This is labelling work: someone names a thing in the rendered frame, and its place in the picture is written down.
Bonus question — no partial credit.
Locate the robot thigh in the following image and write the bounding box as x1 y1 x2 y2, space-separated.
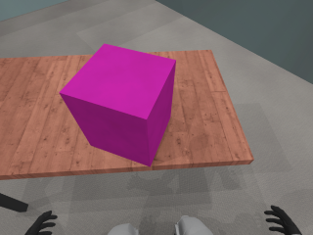
174 216 213 235
108 223 140 235

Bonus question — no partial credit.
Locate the table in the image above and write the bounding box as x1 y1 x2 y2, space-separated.
0 49 254 212

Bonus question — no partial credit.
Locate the right robot thigh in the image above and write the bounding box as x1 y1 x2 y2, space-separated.
174 216 213 235

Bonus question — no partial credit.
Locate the left robot thigh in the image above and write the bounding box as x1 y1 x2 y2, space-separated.
108 223 140 235

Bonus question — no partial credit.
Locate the left robot hand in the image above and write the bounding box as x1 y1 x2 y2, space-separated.
24 211 57 235

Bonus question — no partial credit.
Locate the right robot hand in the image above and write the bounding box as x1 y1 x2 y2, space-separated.
264 205 302 235

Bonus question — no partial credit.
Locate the carton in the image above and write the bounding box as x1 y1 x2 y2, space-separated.
59 43 176 167

